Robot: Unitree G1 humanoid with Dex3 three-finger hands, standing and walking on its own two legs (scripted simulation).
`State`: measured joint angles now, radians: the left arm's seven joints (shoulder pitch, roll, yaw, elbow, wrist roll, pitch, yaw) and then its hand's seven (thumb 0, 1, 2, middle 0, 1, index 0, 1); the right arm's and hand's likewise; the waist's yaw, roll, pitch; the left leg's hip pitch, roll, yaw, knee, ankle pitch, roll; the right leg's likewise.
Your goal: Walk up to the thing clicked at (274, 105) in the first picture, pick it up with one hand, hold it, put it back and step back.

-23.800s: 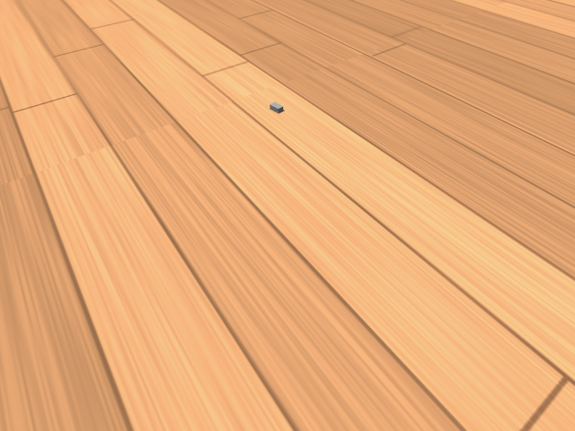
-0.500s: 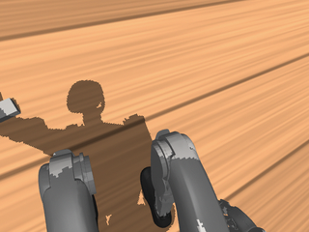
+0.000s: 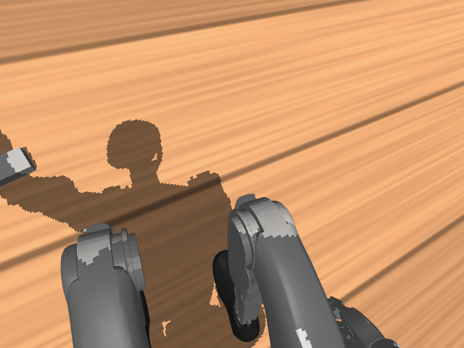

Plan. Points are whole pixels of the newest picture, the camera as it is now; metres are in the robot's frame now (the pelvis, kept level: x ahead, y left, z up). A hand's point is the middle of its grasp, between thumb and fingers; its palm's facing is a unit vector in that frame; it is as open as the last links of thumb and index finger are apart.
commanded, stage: rise first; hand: left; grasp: from above
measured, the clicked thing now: (6, 168) +0.46 +0.35 -0.30
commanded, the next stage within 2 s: approach in 0.86 s
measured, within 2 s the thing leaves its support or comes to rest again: neither
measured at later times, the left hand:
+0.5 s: hand out of the picture +0.41 +0.38 -0.19, palm faces -0.38 -0.22 -0.90, open 12.4 cm
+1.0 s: hand out of the picture +0.41 +0.38 -0.19, palm faces -0.37 -0.22 -0.90, open 12.4 cm
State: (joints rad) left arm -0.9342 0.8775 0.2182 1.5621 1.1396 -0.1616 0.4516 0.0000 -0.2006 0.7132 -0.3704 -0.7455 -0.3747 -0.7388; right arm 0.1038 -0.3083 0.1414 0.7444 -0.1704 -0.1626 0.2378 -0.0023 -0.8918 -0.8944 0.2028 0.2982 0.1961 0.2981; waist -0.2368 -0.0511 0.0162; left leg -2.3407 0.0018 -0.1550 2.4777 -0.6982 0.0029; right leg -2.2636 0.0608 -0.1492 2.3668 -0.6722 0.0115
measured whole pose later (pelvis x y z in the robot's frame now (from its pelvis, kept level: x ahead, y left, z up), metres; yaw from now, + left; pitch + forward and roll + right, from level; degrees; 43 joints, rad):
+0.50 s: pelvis +0.00 +0.00 +0.00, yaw +0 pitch +31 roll -10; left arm -0.92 0.88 0.22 1.56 1.15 -0.16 0.47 0.00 -0.22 0.73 -0.35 -0.77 -0.35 -0.76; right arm 0.12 -0.30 0.14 0.75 -0.18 -0.17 0.24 0.00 -0.89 -0.89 0.20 0.30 0.20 0.30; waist -0.24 -0.06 0.01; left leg -2.35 0.00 -0.16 2.49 -0.70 0.01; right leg -2.26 0.06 -0.15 2.37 -0.67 0.02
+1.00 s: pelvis +0.00 +0.00 +0.00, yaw -1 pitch +31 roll -10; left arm -0.93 0.88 0.22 1.57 1.16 -0.16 0.48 0.00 -0.23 0.74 -0.33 -0.79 -0.34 -0.78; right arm 0.12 -0.31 0.15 0.75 -0.18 -0.17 0.24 0.00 -0.89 -0.89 0.20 0.30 0.20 0.30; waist -0.24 -0.06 0.01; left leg -2.35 0.00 -0.16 2.49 -0.70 0.01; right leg -2.27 0.06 -0.16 2.37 -0.67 0.02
